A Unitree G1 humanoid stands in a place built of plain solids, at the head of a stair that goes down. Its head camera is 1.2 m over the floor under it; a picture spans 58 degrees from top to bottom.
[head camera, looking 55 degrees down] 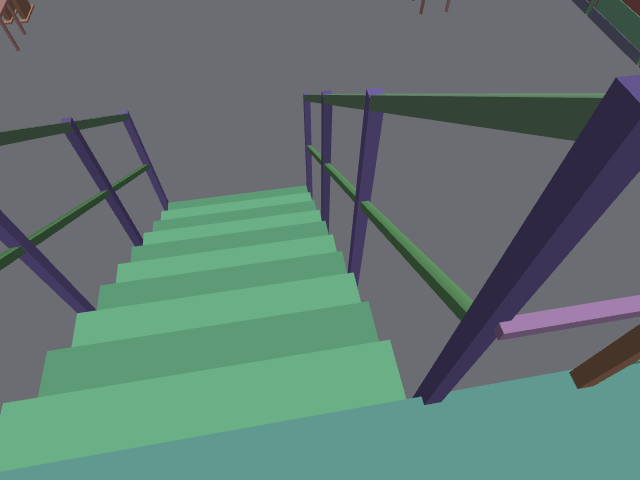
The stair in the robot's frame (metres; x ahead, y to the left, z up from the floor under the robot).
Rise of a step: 0.17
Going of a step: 0.23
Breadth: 1.22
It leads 10 degrees to the left of straight ahead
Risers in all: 11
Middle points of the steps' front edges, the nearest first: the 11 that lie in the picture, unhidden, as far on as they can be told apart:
0.22 0.33 0.00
0.45 0.37 -0.17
0.68 0.41 -0.34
0.91 0.45 -0.51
1.15 0.49 -0.68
1.38 0.53 -0.85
1.61 0.56 -1.02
1.84 0.60 -1.19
2.07 0.64 -1.36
2.30 0.68 -1.53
2.53 0.72 -1.70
